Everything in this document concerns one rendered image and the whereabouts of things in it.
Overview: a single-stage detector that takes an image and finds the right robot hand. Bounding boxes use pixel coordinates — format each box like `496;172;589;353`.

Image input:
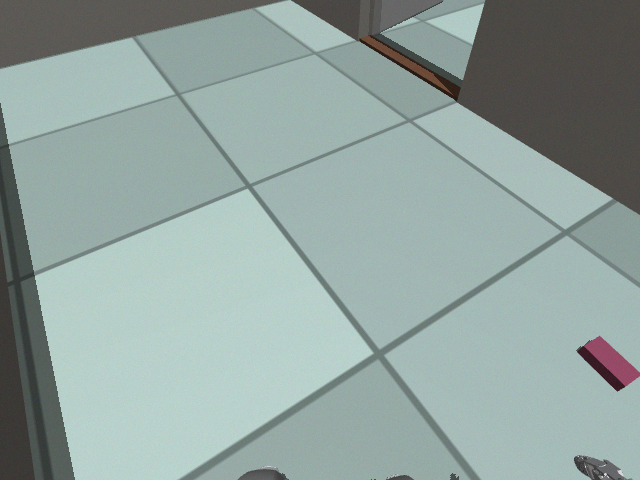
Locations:
574;455;633;480

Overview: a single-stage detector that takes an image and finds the small box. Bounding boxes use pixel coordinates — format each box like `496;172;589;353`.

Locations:
577;336;640;392

